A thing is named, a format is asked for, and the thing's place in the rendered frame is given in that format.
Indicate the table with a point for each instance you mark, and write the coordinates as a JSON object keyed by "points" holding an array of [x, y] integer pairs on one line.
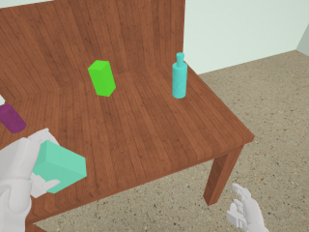
{"points": [[138, 134]]}

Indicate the robot left forearm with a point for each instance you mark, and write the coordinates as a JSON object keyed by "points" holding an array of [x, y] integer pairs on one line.
{"points": [[15, 204]]}

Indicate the robot left hand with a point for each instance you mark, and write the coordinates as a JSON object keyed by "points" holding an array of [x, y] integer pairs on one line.
{"points": [[18, 159]]}

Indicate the sponge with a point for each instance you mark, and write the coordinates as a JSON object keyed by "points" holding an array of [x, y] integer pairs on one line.
{"points": [[55, 162]]}

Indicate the robot right hand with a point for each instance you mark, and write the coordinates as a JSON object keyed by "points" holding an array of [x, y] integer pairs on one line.
{"points": [[249, 210]]}

